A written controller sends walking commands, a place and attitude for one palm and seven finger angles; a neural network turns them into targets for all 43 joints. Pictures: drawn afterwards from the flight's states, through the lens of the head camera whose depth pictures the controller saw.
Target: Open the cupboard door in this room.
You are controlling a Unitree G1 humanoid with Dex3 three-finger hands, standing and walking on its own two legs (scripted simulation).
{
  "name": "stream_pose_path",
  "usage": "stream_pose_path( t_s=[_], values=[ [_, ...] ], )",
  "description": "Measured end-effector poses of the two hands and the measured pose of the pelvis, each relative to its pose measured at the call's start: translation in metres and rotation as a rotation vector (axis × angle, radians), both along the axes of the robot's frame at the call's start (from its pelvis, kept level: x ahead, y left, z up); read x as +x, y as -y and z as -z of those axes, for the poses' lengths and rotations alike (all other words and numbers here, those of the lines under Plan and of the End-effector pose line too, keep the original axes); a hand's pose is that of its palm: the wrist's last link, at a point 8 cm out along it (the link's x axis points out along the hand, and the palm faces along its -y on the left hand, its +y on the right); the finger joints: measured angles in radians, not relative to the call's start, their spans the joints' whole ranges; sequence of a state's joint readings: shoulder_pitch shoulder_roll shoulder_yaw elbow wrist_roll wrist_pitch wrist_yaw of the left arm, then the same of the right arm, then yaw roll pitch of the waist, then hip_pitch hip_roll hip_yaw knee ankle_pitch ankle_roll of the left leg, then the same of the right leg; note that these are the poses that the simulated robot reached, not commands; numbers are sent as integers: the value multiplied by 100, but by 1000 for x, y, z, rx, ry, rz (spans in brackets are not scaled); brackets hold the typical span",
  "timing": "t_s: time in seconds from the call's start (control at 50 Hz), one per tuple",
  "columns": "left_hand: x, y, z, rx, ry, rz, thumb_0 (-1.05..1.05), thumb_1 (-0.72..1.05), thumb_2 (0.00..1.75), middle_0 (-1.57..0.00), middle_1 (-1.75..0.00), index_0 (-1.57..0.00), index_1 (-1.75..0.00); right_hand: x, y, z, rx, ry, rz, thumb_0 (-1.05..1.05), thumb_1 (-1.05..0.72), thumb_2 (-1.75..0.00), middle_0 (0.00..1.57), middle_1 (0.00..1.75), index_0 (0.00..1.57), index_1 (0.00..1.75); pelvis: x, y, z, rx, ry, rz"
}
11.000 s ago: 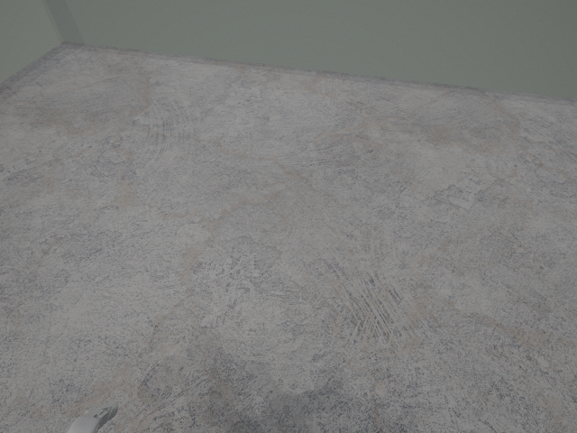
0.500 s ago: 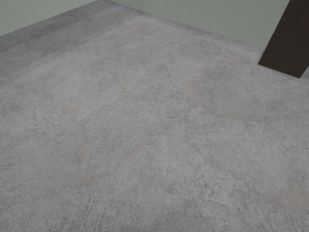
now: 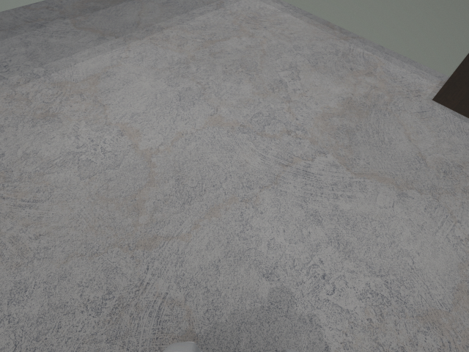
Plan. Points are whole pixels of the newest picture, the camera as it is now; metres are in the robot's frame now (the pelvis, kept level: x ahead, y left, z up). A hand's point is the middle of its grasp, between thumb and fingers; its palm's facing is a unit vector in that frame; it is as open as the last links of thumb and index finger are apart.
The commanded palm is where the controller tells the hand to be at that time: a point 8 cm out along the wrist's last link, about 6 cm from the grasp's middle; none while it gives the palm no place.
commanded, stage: turn or walk to find it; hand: left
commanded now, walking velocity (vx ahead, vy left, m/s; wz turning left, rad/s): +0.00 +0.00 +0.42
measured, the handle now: out of the picture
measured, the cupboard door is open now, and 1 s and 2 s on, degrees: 0 0 0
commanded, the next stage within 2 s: none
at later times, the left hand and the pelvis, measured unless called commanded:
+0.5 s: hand out of the picture +0.03 +0.15 -0.14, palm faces +0.22 -0.93 -0.29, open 7.4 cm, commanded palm none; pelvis -0.03 -0.07 +0.01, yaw +13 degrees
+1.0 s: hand out of the picture -0.17 +0.11 -0.18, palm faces +0.51 -0.83 -0.22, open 7.4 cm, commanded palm none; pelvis -0.06 -0.06 +0.00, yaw +28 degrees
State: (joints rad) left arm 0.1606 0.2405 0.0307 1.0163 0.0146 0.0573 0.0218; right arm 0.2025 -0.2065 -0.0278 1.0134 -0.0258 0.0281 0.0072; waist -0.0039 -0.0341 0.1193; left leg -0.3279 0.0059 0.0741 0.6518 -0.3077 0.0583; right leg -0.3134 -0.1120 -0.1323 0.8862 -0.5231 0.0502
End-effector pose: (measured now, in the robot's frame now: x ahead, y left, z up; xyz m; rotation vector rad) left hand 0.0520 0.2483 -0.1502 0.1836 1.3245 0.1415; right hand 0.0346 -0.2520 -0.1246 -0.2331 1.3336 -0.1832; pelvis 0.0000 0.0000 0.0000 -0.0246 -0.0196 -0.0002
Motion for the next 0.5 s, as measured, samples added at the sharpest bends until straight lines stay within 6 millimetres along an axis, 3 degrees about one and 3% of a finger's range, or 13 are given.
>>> stream_pose_path(
  t_s=[0.12,0.22,0.4,0.5],
  values=[
    [-6,-5,-17,-3,13,-39,0,91,90,-20,-30,-20,-30,-5,-14,-12,15,-24,-26,1,-91,-90,21,30,20,30,-5,-2,-16,-14,-36,-50],
    [-8,-4,-25,17,56,-75,0,91,90,-20,-30,-19,-30,-2,-9,-14,25,-13,-41,1,-91,-90,21,30,20,30,-7,6,-19,-4,-41,-88],
    [-10,29,-39,63,149,-130,0,91,90,-20,-30,-19,-30,11,30,3,57,20,-101,1,-91,-90,21,30,20,30,-19,44,-12,18,-34,-173],
    [-40,59,-45,103,171,-182,0,91,90,-20,-30,-20,-30,27,60,19,77,28,-150,1,-91,-90,21,30,20,30,-26,72,-5,39,-25,-226]
  ],
)
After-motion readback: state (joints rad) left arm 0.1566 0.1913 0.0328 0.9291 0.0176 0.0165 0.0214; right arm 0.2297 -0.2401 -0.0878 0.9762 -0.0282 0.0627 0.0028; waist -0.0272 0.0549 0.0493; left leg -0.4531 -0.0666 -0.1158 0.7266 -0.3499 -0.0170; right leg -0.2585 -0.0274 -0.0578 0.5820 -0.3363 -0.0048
